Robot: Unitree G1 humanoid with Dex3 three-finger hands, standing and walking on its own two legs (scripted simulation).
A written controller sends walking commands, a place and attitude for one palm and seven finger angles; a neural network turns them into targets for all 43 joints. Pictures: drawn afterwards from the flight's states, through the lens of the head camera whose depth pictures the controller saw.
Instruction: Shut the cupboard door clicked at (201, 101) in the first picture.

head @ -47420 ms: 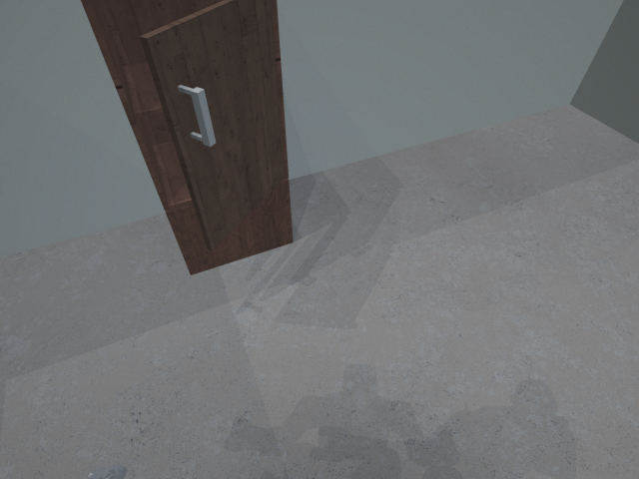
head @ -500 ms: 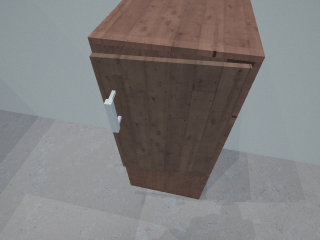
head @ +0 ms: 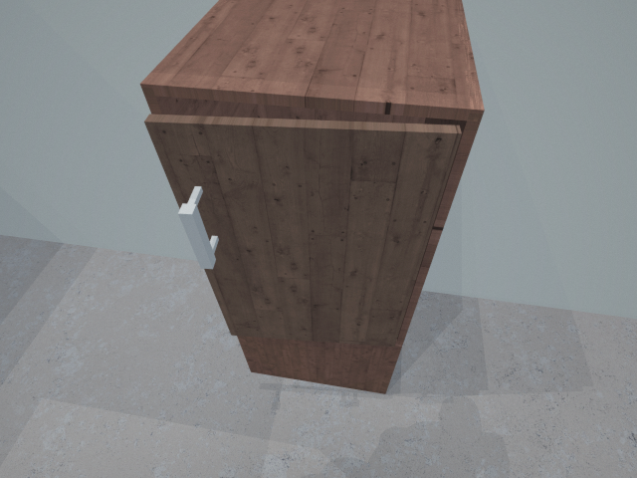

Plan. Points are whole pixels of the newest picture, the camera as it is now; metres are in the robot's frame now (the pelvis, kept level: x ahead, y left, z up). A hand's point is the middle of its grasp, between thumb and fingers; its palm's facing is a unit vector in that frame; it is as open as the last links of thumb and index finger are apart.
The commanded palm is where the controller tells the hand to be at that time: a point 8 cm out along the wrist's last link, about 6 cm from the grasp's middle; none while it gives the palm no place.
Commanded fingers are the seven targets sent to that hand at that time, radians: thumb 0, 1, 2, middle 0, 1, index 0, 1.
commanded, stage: come to a stop and stand still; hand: left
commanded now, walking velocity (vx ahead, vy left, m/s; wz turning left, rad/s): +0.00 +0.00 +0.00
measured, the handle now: (202, 228) +0.45 +0.21 +0.03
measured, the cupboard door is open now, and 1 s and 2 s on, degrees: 5 5 5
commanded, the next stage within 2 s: look again from close up in 0.32 s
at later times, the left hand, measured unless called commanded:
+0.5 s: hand out of the picture +0.01 +0.15 -0.17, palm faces +0.02 -0.98 -0.18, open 7.4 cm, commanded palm none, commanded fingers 0.00 0.90 0.90 -0.20 -0.30 -0.20 -0.30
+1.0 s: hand out of the picture +0.02 +0.15 -0.17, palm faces +0.03 -0.98 -0.19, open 7.4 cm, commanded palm none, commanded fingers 0.00 0.90 0.90 -0.20 -0.30 -0.20 -0.30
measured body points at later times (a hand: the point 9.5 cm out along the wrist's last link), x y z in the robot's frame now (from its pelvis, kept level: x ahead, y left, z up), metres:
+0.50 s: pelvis +0.01 -0.01 +0.00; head +0.02 -0.01 +0.45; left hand +0.01 +0.21 -0.16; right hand +0.04 -0.24 -0.16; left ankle +0.01 +0.12 -0.74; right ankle -0.02 -0.11 -0.74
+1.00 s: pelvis +0.02 -0.02 +0.00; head +0.03 -0.02 +0.45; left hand +0.02 +0.20 -0.16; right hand +0.02 -0.24 -0.16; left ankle +0.01 +0.12 -0.74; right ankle -0.02 -0.11 -0.74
